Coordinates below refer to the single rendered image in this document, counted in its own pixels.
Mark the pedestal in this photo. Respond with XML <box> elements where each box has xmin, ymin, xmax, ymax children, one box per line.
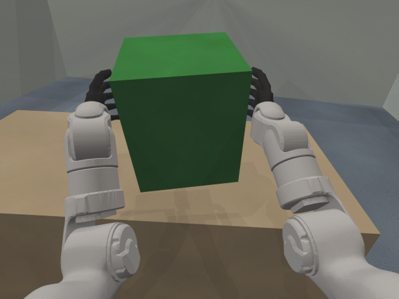
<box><xmin>0</xmin><ymin>110</ymin><xmax>381</xmax><ymax>299</ymax></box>

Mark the right robot forearm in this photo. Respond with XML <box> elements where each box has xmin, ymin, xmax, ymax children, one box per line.
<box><xmin>250</xmin><ymin>102</ymin><xmax>365</xmax><ymax>252</ymax></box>

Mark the left robot forearm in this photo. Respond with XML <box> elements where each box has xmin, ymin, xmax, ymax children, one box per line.
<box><xmin>60</xmin><ymin>101</ymin><xmax>125</xmax><ymax>275</ymax></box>

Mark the right robot upper arm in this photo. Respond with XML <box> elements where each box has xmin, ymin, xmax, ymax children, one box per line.
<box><xmin>282</xmin><ymin>209</ymin><xmax>399</xmax><ymax>299</ymax></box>

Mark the carton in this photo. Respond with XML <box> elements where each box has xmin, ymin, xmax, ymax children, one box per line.
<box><xmin>109</xmin><ymin>32</ymin><xmax>252</xmax><ymax>192</ymax></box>

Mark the robot left hand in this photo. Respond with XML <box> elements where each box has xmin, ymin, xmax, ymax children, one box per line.
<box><xmin>85</xmin><ymin>69</ymin><xmax>119</xmax><ymax>121</ymax></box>

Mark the left robot upper arm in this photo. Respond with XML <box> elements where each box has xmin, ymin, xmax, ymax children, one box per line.
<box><xmin>24</xmin><ymin>222</ymin><xmax>140</xmax><ymax>299</ymax></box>

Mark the robot right hand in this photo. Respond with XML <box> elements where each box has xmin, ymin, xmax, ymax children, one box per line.
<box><xmin>247</xmin><ymin>67</ymin><xmax>274</xmax><ymax>117</ymax></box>

